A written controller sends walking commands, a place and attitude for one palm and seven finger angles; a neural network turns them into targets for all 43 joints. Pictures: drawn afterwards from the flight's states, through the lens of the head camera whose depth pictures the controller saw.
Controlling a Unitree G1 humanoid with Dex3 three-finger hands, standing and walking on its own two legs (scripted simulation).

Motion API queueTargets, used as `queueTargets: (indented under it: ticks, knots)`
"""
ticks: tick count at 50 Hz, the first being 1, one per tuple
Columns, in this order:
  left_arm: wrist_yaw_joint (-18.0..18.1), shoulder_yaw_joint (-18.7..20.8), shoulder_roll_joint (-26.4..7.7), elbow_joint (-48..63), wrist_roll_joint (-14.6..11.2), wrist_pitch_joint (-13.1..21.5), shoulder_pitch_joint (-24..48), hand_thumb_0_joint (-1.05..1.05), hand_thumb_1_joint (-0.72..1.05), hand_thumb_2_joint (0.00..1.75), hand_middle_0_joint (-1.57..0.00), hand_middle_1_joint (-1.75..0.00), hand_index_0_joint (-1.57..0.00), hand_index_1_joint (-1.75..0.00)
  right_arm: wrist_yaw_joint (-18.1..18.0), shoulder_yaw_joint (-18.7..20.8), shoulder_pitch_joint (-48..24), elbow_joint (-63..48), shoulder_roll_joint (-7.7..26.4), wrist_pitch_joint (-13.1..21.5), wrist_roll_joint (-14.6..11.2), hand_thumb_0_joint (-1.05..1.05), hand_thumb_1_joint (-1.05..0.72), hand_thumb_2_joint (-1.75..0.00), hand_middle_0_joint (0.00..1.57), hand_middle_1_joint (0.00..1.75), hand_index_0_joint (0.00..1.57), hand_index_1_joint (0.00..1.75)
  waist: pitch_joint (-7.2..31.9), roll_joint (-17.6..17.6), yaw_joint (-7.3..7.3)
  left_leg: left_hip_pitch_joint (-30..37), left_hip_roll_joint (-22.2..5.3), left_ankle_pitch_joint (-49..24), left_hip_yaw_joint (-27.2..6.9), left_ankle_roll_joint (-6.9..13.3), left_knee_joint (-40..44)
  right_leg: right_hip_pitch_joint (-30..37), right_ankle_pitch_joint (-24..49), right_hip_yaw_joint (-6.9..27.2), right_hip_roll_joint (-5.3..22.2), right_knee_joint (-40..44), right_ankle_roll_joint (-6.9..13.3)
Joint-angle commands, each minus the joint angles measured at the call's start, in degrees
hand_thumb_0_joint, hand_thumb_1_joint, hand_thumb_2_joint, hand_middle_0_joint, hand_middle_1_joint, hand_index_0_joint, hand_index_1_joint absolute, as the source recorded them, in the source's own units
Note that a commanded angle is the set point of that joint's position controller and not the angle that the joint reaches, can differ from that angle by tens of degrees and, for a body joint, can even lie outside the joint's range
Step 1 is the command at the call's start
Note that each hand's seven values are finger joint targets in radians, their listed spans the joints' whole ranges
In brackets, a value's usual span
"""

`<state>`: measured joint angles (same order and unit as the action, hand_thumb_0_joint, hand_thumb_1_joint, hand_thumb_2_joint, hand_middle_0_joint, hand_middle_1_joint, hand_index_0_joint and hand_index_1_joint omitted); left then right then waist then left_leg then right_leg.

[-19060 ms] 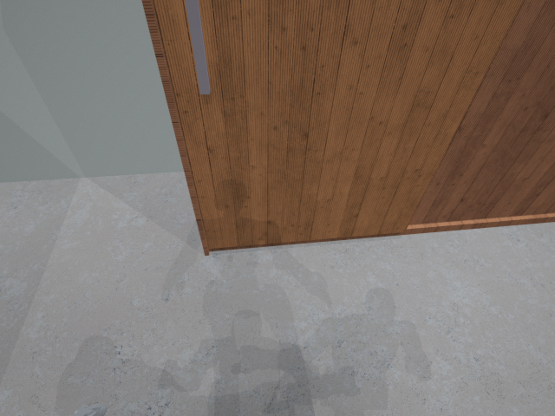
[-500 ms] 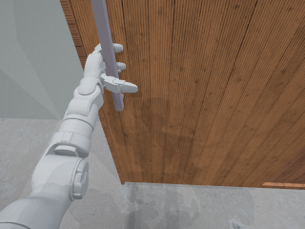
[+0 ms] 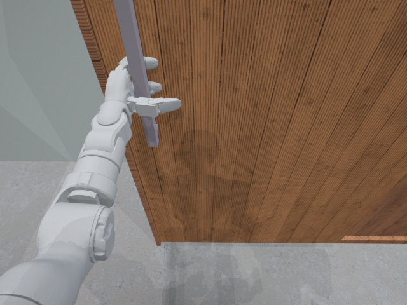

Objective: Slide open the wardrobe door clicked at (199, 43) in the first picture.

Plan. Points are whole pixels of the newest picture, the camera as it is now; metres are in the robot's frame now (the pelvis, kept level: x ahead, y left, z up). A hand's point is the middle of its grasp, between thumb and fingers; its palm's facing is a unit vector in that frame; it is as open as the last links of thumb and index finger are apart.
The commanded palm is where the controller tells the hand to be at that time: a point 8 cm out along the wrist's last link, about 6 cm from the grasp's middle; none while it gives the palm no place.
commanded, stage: grip the handle and tug to test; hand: left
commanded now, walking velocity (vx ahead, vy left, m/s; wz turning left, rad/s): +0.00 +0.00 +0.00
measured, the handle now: (143, 79) +0.51 +0.15 +0.20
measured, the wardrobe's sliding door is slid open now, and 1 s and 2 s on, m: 0.00 0.00 0.00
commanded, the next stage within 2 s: move the hooked fingers beside the handle in 1.10 s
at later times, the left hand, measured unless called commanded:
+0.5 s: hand (152, 92) +0.47 +0.12 +0.20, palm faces +0.05 -1.00 +0.00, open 5.4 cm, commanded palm +0.44 +0.16 +0.20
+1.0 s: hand (152, 92) +0.46 +0.12 +0.20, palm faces +0.04 -1.00 +0.00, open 5.3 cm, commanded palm +0.41 +0.17 +0.20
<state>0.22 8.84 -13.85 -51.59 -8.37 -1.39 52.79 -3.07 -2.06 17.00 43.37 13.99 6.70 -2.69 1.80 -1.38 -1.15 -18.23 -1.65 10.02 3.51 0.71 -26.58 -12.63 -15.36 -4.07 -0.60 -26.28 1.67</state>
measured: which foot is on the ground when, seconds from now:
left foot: down 0.00-1.00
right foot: down 0.00-1.00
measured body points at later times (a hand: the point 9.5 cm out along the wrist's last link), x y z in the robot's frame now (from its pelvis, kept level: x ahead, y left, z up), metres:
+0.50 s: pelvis +0.01 +0.00 +0.00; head +0.02 -0.01 +0.45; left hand +0.46 +0.18 +0.20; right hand +0.11 -0.25 -0.12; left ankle +0.04 +0.11 -0.74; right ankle -0.02 -0.10 -0.74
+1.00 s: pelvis +0.03 +0.00 +0.00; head +0.03 -0.02 +0.45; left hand +0.46 +0.18 +0.20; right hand +0.15 -0.25 -0.11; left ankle +0.04 +0.11 -0.74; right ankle -0.02 -0.10 -0.74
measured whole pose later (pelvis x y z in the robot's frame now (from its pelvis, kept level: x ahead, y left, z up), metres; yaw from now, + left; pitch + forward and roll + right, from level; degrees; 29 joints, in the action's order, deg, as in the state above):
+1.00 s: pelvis +0.03 +0.00 +0.00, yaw -2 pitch +2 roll +0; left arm -0.1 10.5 -13.2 -33.4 -9.0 -8.8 41.1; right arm -2.8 -1.6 14.8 39.8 13.9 3.1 -2.8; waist 2.6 -1.6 -0.3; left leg -13.8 -2.0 11.8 5.3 0.3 -24.1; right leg -8.8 -16.2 -2.0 -1.0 -23.4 1.8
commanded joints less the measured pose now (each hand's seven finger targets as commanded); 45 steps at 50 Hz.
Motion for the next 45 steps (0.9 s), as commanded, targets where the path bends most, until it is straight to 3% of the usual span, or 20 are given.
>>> queueTargets:
  ticks: [1, 3, 6, 8, 13, 15, 16, 17, 18, 22, 24, 26, 28, 33, 34, 35, 38, 41, 44, 45]
  knots:
    - [-1.09, 1.16, -6.62, 13.53, -0.69, 3.83, 31.11, 0.00, 0.25, 0.62, -0.38, -1.31, -0.38, -1.31, -0.51, 2.48, -1.87, -6.56, 7.61, 2.84, -0.27, 0.00, -0.90, -0.90, 0.20, 0.30, 0.20, 0.30, 17.18, 3.08, -1.47, 14.72, 0.43, -4.85, -3.60, 1.86, 1.69, -2.88, 11.65, 2.96, -0.60, 4.89, -0.24]
    - [-1.24, 2.36, -8.63, 15.13, -0.66, 4.07, 31.18, 0.00, 0.34, 0.66, -0.39, -1.32, -0.39, -1.32, -0.61, 2.53, -2.22, -7.14, 7.87, 2.70, -0.30, 0.00, -0.90, -0.90, 0.20, 0.30, 0.20, 0.30, 17.84, 2.32, -1.14, 14.46, 0.57, -5.00, -3.33, 2.05, 1.89, -1.69, 12.12, 3.27, -0.44, 5.01, -0.33]
    - [-1.38, 0.90, -6.96, 14.02, -0.17, 3.47, 31.43, 0.00, 0.48, 0.72, -0.41, -1.34, -0.41, -1.34, -0.67, 2.48, -1.99, -6.83, 7.52, 2.46, -0.36, 0.00, -0.90, -0.90, 0.20, 0.30, 0.20, 0.30, 15.79, 2.57, -1.68, 14.01, 0.44, -4.26, -3.27, 1.95, 1.98, -2.92, 11.27, 3.01, -0.53, 5.22, -0.33]
    - [-1.17, 0.49, -6.25, 14.86, -0.45, 3.46, 31.10, 0.00, 0.57, 0.76, -0.42, -1.35, -0.42, -1.35, -0.68, 2.53, -2.17, -7.18, 7.62, 2.46, -0.39, 0.00, -0.90, -0.90, 0.20, 0.30, 0.20, 0.30, 16.53, 1.19, -1.72, 15.12, 0.42, -4.97, -3.35, 1.98, 1.89, -3.01, 11.68, 3.06, -0.52, 5.16, -0.32]
    - [-1.07, 1.11, -7.29, 13.54, -0.41, 2.79, 31.78, 0.00, 0.81, 0.86, -0.44, -1.39, -0.44, -1.39, -0.97, 2.49, -1.80, -6.80, 7.77, 2.04, -0.24, 0.00, -0.90, -0.90, 0.20, 0.30, 0.20, 0.30, 16.31, 3.14, -1.96, 14.24, 0.47, -4.70, -3.39, 2.12, 1.97, -2.60, 11.76, 3.12, -0.45, 5.30, -0.49]
    - [-1.04, 0.20, -6.28, 14.28, -0.19, 2.82, 33.04, 0.00, 0.90, 0.90, -0.45, -1.40, -0.45, -1.40, -0.92, 2.47, -1.71, -6.70, 7.56, 2.07, -0.20, 0.00, -0.90, -0.90, 0.20, 0.30, 0.20, 0.30, 17.06, 1.58, -2.28, 15.26, 0.56, -5.83, -3.29, 2.05, 1.47, -3.12, 12.86, 3.11, -0.46, 4.97, -0.38]
    - [-0.98, -0.19, -5.83, 15.57, -0.15, 3.14, 33.87, 0.00, 0.90, 0.90, -0.45, -1.40, -0.45, -1.40, -0.81, 2.71, -1.39, -6.65, 7.58, 2.19, -0.19, 0.00, -0.90, -0.90, 0.20, 0.30, 0.20, 0.30, 18.27, 1.69, -2.58, 16.38, 0.41, -6.70, -3.54, 1.92, 1.34, -3.34, 13.35, 2.92, -0.54, 4.77, -0.36]
    - [-0.92, 0.36, -6.25, 14.90, -0.26, 3.15, 31.82, 0.00, 0.90, 0.90, -0.45, -1.40, -0.45, -1.40, -0.78, 2.84, -1.19, -6.86, 7.74, 2.13, -0.19, 0.00, -0.90, -0.90, 0.20, 0.30, 0.20, 0.30, 18.77, 2.17, -1.86, 16.54, 0.31, -7.42, -3.61, 1.93, 1.28, -2.55, 13.64, 2.82, -0.59, 4.71, -0.30]
    - [-1.03, -0.09, -5.65, 14.97, -0.41, 3.05, 31.52, 0.00, 0.90, 0.90, -0.45, -1.40, -0.45, -1.40, -0.74, 2.64, -1.58, -6.85, 7.60, 2.07, -0.27, 0.00, -0.90, -0.90, 0.20, 0.30, 0.20, 0.30, 18.26, 0.67, -2.07, 16.57, 0.39, -7.76, -3.41, 1.91, 1.18, -2.88, 14.34, 2.98, -0.56, 4.55, -0.27]
    - [-1.09, -1.15, -4.45, 15.96, -0.37, 2.91, 31.17, 0.00, 0.90, 0.90, -0.45, -1.40, -0.45, -1.40, -0.52, 2.83, -1.57, -7.04, 7.65, 2.00, -0.23, 0.00, -0.90, -0.90, 0.20, 0.30, 0.20, 0.30, 18.06, 1.89, -2.24, 16.91, 0.27, -8.36, -3.45, 1.90, 1.09, -2.74, 14.65, 2.72, -0.61, 4.63, -0.35]
    - [-0.86, 0.11, -5.41, 17.62, -0.42, 2.88, 30.40, 0.00, 0.90, 0.90, -0.45, -1.40, -0.45, -1.40, -0.41, 2.86, -1.84, -7.12, 7.55, 1.97, -0.15, 0.00, -0.90, -0.90, 0.20, 0.30, 0.20, 0.30, 19.54, 2.11, -1.59, 17.44, 0.37, -10.02, -3.42, 1.91, 0.77, -2.03, 16.66, 2.79, -0.71, 4.13, -0.25]
    - [-1.12, -0.30, -4.84, 17.96, -0.51, 2.41, 29.79, 0.00, 0.90, 0.90, -0.45, -1.40, -0.45, -1.40, -0.34, 2.76, -2.09, -7.30, 7.45, 1.81, -0.23, 0.00, -0.90, -0.90, 0.20, 0.30, 0.20, 0.30, 19.07, 2.13, -1.43, 16.99, 0.43, -10.22, -3.32, 1.82, 0.91, -1.59, 17.12, 2.75, -0.71, 4.09, -0.17]
    - [-1.22, 1.33, -6.65, 18.39, -0.70, 2.20, 28.40, 0.00, 0.90, 0.90, -0.45, -1.40, -0.45, -1.40, -0.49, 2.82, -2.35, -7.57, 7.69, 1.55, -0.21, 0.00, -0.90, -0.90, 0.20, 0.30, 0.20, 0.30, 19.13, 2.94, -0.95, 16.69, 0.51, -10.80, -3.07, 2.09, 0.86, -0.55, 18.14, 2.86, -0.71, 4.22, -0.23]
    - [-1.49, 0.61, -5.78, 21.28, -0.77, 1.57, 27.47, 0.00, 0.90, 0.90, -0.45, -1.40, -0.45, -1.40, -0.49, 2.72, -3.10, -8.19, 7.42, 1.18, -0.26, 0.00, -0.90, -0.90, 0.20, 0.30, 0.20, 0.30, 19.38, 1.81, -0.64, 17.31, 0.58, -12.53, -2.93, 1.99, 0.90, 0.50, 20.01, 2.78, -0.70, 4.00, -0.07]
    - [-1.62, -0.43, -4.25, 21.81, -0.90, 1.18, 26.88, 0.00, 0.90, 0.90, -0.45, -1.40, -0.45, -1.40, -0.46, 2.67, -3.64, -8.49, 7.17, 1.09, -0.35, 0.00, -0.90, -0.90, 0.20, 0.30, 0.20, 0.30, 18.98, 0.84, -0.73, 17.62, 0.64, -12.91, -2.55, 2.04, 0.68, 0.10, 20.67, 2.95, -0.65, 4.05, -0.14]
    - [-1.58, -0.06, -4.67, 21.25, -0.95, 0.84, 27.19, 0.00, 0.90, 0.90, -0.45, -1.40, -0.45, -1.40, -0.50, 2.69, -3.41, -8.23, 7.20, 0.99, -0.29, 0.00, -0.90, -0.90, 0.20, 0.30, 0.20, 0.30, 18.51, 2.34, -0.92, 17.11, 0.63, -12.22, -2.64, 2.01, 0.87, 0.21, 20.24, 2.81, -0.66, 4.26, -0.24]
    - [-1.75, 1.83, -6.65, 23.23, -1.20, 0.33, 23.86, 0.00, 0.90, 0.90, -0.45, -1.40, -0.45, -1.40, -0.59, 2.72, -4.02, -8.77, 7.39, 0.52, -0.30, 0.00, -0.90, -0.90, 0.20, 0.30, 0.20, 0.30, 19.09, 1.78, 0.09, 16.97, 0.63, -13.15, -2.34, 2.06, 1.22, 2.00, 21.38, 2.86, -0.56, 4.25, -0.16]
    - [-2.07, 1.37, -5.29, 26.21, -1.37, -0.75, 21.15, 0.00, 0.90, 0.90, -0.45, -1.40, -0.45, -1.40, -0.49, 2.84, -4.72, -9.50, 7.16, 0.17, -0.24, 0.00, -0.90, -0.90, 0.20, 0.30, 0.20, 0.30, 20.29, 3.01, 0.59, 17.73, 0.65, -15.57, -2.14, 2.01, 1.12, 3.37, 24.12, 2.75, -0.65, 3.93, -0.11]
    - [-2.30, 0.65, -3.84, 30.83, -1.89, -1.83, 17.28, 0.00, 0.90, 0.90, -0.45, -1.40, -0.45, -1.40, -0.25, 2.77, -5.99, -10.84, 6.94, -0.09, -0.29, 0.00, -0.90, -0.90, 0.20, 0.30, 0.20, 0.30, 21.49, 0.88, 1.63, 18.66, 0.71, -18.08, -1.69, 1.93, 1.06, 5.00, 26.55, 2.72, -0.56, 3.54, -0.05]
    - [-2.32, 1.27, -4.16, 30.73, -2.01, -2.50, 15.99, 0.00, 0.90, 0.90, -0.45, -1.40, -0.45, -1.40, -0.31, 2.83, -6.13, -10.68, 6.94, -0.25, -0.26, 0.00, -0.90, -0.90, 0.20, 0.30, 0.20, 0.30, 20.91, 2.71, 1.57, 18.57, 0.56, -18.91, -1.63, 2.00, 0.99, 5.37, 27.68, 2.65, -0.61, 3.57, -0.09]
